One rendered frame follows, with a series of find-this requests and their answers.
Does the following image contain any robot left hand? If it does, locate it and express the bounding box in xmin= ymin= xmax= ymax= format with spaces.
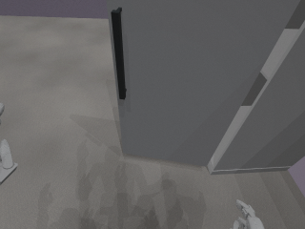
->
xmin=0 ymin=102 xmax=18 ymax=185

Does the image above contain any handle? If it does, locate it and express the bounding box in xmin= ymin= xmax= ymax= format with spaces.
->
xmin=111 ymin=7 xmax=127 ymax=100

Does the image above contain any fridge door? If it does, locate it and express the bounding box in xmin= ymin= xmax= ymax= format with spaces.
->
xmin=106 ymin=0 xmax=300 ymax=167

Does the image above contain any robot right hand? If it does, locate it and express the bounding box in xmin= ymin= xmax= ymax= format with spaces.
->
xmin=231 ymin=199 xmax=265 ymax=229

